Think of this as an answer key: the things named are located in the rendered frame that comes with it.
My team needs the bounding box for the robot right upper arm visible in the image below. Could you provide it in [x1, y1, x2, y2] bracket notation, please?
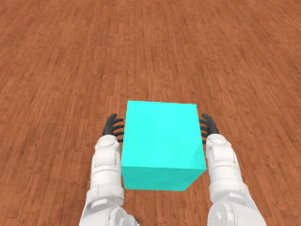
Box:
[207, 200, 266, 226]

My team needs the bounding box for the robot left upper arm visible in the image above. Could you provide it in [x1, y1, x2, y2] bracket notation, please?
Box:
[79, 206, 132, 226]

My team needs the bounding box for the left robot forearm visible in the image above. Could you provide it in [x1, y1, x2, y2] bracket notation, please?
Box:
[79, 135, 125, 225]

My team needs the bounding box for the left robot hand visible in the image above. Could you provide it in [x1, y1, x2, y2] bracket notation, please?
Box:
[102, 113, 124, 143]

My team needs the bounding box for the right robot forearm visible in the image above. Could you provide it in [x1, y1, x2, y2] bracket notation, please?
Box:
[205, 134, 260, 213]

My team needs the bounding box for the carton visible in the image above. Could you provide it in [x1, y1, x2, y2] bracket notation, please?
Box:
[120, 101, 207, 191]

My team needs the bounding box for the right robot hand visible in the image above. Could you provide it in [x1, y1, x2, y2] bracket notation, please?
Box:
[198, 113, 219, 145]

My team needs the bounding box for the robot left thigh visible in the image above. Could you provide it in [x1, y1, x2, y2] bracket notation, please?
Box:
[129, 216, 140, 226]

